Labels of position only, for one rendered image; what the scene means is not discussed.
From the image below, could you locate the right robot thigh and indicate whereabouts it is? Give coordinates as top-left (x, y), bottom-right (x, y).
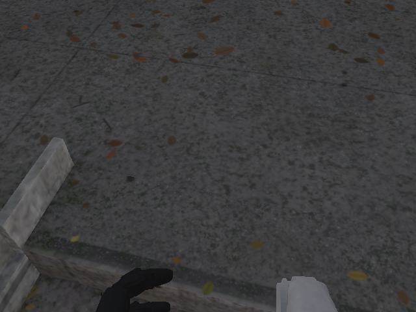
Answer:
top-left (276, 276), bottom-right (338, 312)

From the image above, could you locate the left robot hand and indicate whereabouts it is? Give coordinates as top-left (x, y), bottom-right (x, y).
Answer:
top-left (96, 268), bottom-right (173, 312)

